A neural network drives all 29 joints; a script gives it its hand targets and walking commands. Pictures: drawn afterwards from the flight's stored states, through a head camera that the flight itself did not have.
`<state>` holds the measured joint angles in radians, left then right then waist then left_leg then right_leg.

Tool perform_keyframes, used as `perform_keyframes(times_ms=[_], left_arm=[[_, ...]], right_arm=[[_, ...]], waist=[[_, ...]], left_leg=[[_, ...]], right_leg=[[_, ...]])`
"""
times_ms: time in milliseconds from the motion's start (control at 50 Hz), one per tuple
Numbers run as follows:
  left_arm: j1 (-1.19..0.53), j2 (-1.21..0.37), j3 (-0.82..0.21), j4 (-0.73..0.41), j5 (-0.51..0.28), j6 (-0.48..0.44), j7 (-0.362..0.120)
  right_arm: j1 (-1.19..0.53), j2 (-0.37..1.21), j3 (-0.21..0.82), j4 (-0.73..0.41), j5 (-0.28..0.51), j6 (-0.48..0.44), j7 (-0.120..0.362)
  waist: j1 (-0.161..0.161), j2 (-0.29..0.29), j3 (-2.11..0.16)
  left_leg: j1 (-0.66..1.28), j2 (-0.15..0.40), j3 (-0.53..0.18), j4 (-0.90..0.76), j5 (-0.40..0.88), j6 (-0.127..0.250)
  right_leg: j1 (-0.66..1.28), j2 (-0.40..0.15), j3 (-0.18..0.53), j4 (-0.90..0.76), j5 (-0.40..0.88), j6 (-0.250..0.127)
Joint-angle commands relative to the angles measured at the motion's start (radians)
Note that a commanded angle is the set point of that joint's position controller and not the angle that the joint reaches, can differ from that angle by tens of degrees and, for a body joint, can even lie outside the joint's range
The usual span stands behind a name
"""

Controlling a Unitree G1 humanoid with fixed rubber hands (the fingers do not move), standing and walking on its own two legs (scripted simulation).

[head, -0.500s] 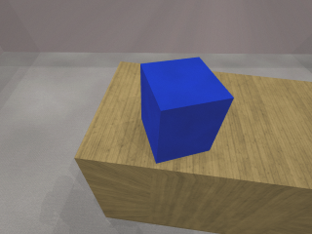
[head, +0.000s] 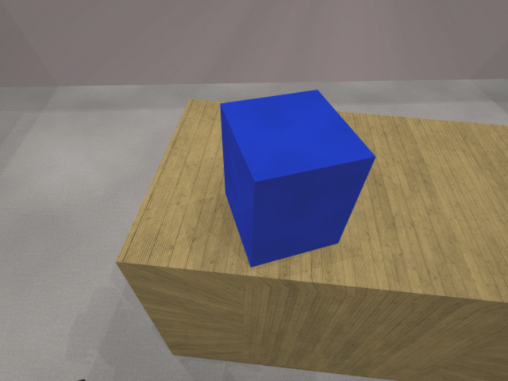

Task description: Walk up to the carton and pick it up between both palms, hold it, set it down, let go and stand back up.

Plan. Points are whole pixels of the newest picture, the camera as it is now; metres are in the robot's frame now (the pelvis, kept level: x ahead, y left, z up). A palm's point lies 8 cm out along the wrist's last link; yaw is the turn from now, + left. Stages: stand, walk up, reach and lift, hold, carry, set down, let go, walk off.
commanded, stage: walk up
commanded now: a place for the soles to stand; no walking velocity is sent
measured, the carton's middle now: (283, 179) +0.49 -0.04 +0.04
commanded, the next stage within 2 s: none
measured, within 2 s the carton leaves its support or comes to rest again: neither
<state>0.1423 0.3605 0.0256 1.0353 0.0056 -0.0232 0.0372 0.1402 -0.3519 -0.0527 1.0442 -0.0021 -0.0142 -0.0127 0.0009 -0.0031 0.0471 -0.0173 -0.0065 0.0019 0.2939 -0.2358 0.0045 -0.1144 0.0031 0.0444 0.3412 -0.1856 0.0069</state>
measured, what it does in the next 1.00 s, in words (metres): steps on the spot: left foot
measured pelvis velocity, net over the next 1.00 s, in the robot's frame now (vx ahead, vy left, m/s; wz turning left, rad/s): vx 0.05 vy -0.01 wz -0.05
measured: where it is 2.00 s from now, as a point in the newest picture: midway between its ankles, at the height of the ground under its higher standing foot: outside the picture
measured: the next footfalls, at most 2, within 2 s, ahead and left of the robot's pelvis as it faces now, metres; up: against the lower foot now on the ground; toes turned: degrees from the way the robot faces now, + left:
left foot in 0.44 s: +0.07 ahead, +0.11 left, +0.00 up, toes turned +0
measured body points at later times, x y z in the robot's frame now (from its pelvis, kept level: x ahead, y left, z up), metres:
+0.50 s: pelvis +0.04 -0.01 -0.01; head +0.07 -0.01 +0.44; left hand +0.09 +0.31 -0.13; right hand +0.15 -0.32 -0.13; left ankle +0.03 +0.11 -0.75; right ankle +0.00 -0.13 -0.75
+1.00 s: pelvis +0.05 -0.01 +0.00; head +0.06 -0.01 +0.45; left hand +0.17 +0.30 -0.11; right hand +0.14 -0.33 -0.12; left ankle +0.03 +0.11 -0.75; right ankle +0.00 -0.13 -0.75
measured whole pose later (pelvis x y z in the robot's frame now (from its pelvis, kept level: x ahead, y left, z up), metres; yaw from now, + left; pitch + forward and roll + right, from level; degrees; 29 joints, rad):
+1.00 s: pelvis +0.05 -0.01 +0.00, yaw -3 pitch -3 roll +0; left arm 0.13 0.38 0.02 0.99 -0.01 -0.02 0.04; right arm 0.11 -0.37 -0.05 0.98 0.01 0.00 -0.01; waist 0.00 0.00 0.06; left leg -0.07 0.02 0.05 0.36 -0.24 -0.01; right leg -0.05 0.03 0.08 0.37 -0.27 -0.01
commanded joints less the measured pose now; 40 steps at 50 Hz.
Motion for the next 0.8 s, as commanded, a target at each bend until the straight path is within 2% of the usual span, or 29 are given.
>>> perform_keyframes(times_ms=[0,60,100,140,160,180,200,220,240,280,320,340,360,380,400,420,440,460,480,500,520,540,560,620,660,780], left_arm=[[-0.002,0.167,0.050,-0.080,0.018,-0.008,-0.006],[-0.017,0.154,0.050,-0.112,0.019,-0.003,-0.014],[0.001,0.159,0.050,-0.119,0.019,-0.005,-0.016],[0.039,0.175,0.054,-0.115,0.014,-0.013,-0.014],[0.059,0.191,0.057,-0.111,0.011,-0.018,-0.011],[0.085,0.214,0.064,-0.108,0.011,-0.021,-0.008],[0.118,0.236,0.071,-0.102,0.011,-0.023,-0.004],[0.142,0.249,0.077,-0.098,0.010,-0.022,0.001],[0.160,0.243,0.078,-0.100,0.014,-0.021,0.005],[0.175,0.224,0.076,-0.118,0.019,-0.021,0.010],[0.153,0.222,0.074,-0.146,0.015,-0.015,0.012],[0.130,0.223,0.072,-0.161,0.010,-0.012,0.012],[0.099,0.224,0.069,-0.176,0.002,-0.008,0.010],[0.037,0.203,0.055,-0.194,-0.007,-0.005,0.009],[0.019,0.167,0.041,-0.210,-0.017,-0.005,0.006],[0.025,0.135,0.031,-0.210,-0.021,-0.002,0.004],[0.035,0.128,0.028,-0.203,-0.020,0.004,0.003],[0.058,0.140,0.038,-0.190,-0.016,0.015,0.002],[0.086,0.142,0.039,-0.184,-0.015,0.018,0.003],[0.104,0.165,0.041,-0.170,-0.013,0.014,0.004],[0.105,0.189,0.042,-0.158,-0.010,0.008,0.002],[0.090,0.209,0.043,-0.154,-0.008,0.003,0.000],[0.079,0.213,0.042,-0.151,-0.008,0.000,-0.001],[0.068,0.214,0.035,-0.137,-0.013,-0.006,0.005],[0.073,0.197,0.028,-0.125,-0.015,-0.008,0.004],[0.029,0.190,0.026,-0.107,-0.013,-0.006,0.006]], right_arm=[[0.032,-0.199,-0.048,-0.076,-0.020,-0.016,-0.003],[0.036,-0.223,-0.060,-0.103,-0.025,-0.012,-0.001],[0.025,-0.232,-0.063,-0.123,-0.028,-0.012,-0.001],[0.007,-0.217,-0.060,-0.143,-0.026,-0.012,0.001],[-0.003,-0.199,-0.055,-0.154,-0.022,-0.012,0.001],[-0.003,-0.183,-0.050,-0.163,-0.017,-0.013,0.000],[0.002,-0.170,-0.046,-0.166,-0.015,-0.012,0.000],[0.009,-0.160,-0.044,-0.167,-0.014,-0.010,-0.003],[0.003,-0.155,-0.043,-0.173,-0.017,-0.006,-0.006],[-0.017,-0.151,-0.046,-0.189,-0.023,-0.006,-0.008],[0.016,-0.146,-0.047,-0.189,-0.022,-0.012,-0.008],[0.049,-0.144,-0.046,-0.184,-0.020,-0.017,-0.009],[0.084,-0.145,-0.045,-0.179,-0.018,-0.022,-0.011],[0.106,-0.164,-0.044,-0.163,-0.012,-0.025,-0.015],[0.108,-0.217,-0.058,-0.161,-0.007,-0.025,-0.019],[0.091,-0.245,-0.063,-0.165,-0.003,-0.020,-0.020],[0.047,-0.236,-0.061,-0.180,-0.003,-0.014,-0.021],[0.013,-0.222,-0.057,-0.195,-0.004,-0.006,-0.020],[-0.018,-0.224,-0.054,-0.211,-0.005,-0.002,-0.015],[-0.043,-0.218,-0.052,-0.217,0.000,0.001,-0.010],[-0.050,-0.212,-0.050,-0.216,0.004,0.004,-0.009],[-0.037,-0.206,-0.045,-0.212,0.007,0.005,-0.009],[-0.023,-0.205,-0.042,-0.206,0.006,0.004,-0.009],[-0.016,-0.207,-0.037,-0.185,0.009,-0.003,-0.014],[-0.028,-0.208,-0.035,-0.176,0.008,-0.002,-0.014],[-0.059,-0.197,-0.029,-0.150,0.008,-0.001,-0.010]], waist=[[-0.012,0.030,-0.026],[-0.018,0.080,0.062],[-0.007,0.085,0.086],[0.011,0.056,0.066],[0.016,0.015,0.047],[0.021,-0.036,0.028],[0.031,-0.072,0.007],[0.041,-0.097,0.005],[0.050,-0.107,0.018],[0.059,-0.120,0.026],[0.037,-0.135,0.009],[0.016,-0.140,-0.013],[-0.009,-0.134,-0.043],[-0.040,-0.082,-0.073],[-0.043,-0.023,-0.123],[-0.034,0.015,-0.146],[-0.025,0.031,-0.145],[-0.010,0.039,-0.099],[0.011,0.074,-0.059],[0.022,0.078,-0.033],[0.019,0.070,-0.029],[0.005,0.061,-0.034],[-0.006,0.058,-0.032],[-0.010,0.037,-0.052],[-0.002,0.024,-0.089],[0.004,0.007,-0.090]], left_leg=[[-0.046,0.143,-0.075,-0.041,-0.072,0.071],[-0.068,0.219,-0.164,-0.092,-0.174,0.126],[-0.091,0.232,-0.155,-0.065,-0.105,0.133],[-0.122,0.170,-0.072,0.017,0.024,0.091],[-0.141,0.120,-0.015,0.077,0.076,0.058],[-0.181,0.084,0.010,0.136,0.078,0.025],[-0.217,0.056,0.015,0.189,0.007,-0.003],[-0.255,0.029,0.016,0.239,-0.094,-0.016],[-0.300,0.022,-0.004,0.264,-0.195,-0.016],[-0.357,0.025,-0.040,0.291,-0.281,-0.007],[-0.327,0.037,-0.045,0.267,-0.235,-0.001],[-0.280,0.044,-0.042,0.224,-0.153,0.003],[-0.198,0.055,-0.039,0.162,-0.013,0.007],[-0.039,0.105,-0.079,0.075,0.248,0.008],[0.067,0.169,-0.126,0.068,0.488,0.032],[0.103,0.224,-0.167,0.076,0.626,0.078],[0.084,0.275,-0.197,0.062,0.634,0.129],[-0.022,0.309,-0.188,0.074,0.556,0.172],[-0.073,0.289,-0.158,0.083,0.462,0.163],[-0.094,0.238,-0.121,0.088,0.392,0.125],[-0.071,0.187,-0.083,0.090,0.363,0.081],[-0.043,0.164,-0.070,0.085,0.373,0.054],[-0.038,0.159,-0.070,0.082,0.397,0.042],[-0.006,0.159,-0.052,0.097,0.506,0.031],[0.046,0.172,-0.040,0.115,0.543,0.039],[0.019,0.171,-0.025,0.080,0.460,0.036]], right_leg=[[-0.042,-0.069,0.013,0.059,-0.027,-0.065],[-0.163,-0.035,-0.011,0.119,-0.101,-0.053],[-0.153,-0.047,0.004,0.103,-0.078,-0.059],[-0.066,-0.069,0.045,0.063,0.068,-0.075],[-0.010,-0.098,0.088,0.041,0.178,-0.090],[0.051,-0.144,0.164,0.016,0.265,-0.119],[0.109,-0.207,0.252,-0.010,0.311,-0.161],[0.151,-0.258,0.316,-0.029,0.345,-0.208],[0.180,-0.289,0.352,-0.037,0.386,-0.243],[0.216,-0.298,0.343,-0.023,0.446,-0.265],[0.206,-0.279,0.281,0.008,0.491,-0.246],[0.190,-0.263,0.241,0.035,0.523,-0.225],[0.147,-0.239,0.189,0.067,0.529,-0.193],[0.038,-0.197,0.113,0.105,0.582,-0.137],[-0.023,-0.122,0.041,0.171,0.498,-0.079],[-0.071,-0.079,0.013,0.224,0.329,-0.045],[-0.084,-0.058,0.010,0.249,0.120,-0.024],[-0.045,-0.048,0.006,0.228,-0.081,-0.019],[-0.019,-0.064,0.023,0.168,-0.060,-0.027],[-0.005,-0.085,0.054,0.109,0.075,-0.034],[-0.013,-0.111,0.080,0.080,0.195,-0.042],[-0.020,-0.128,0.093,0.067,0.273,-0.048],[-0.010,-0.132,0.087,0.060,0.325,-0.047],[0.027,-0.132,0.076,0.075,0.451,-0.047],[0.024,-0.127,0.066,0.083,0.460,-0.044],[0.045,-0.129,0.069,0.048,0.423,-0.044]])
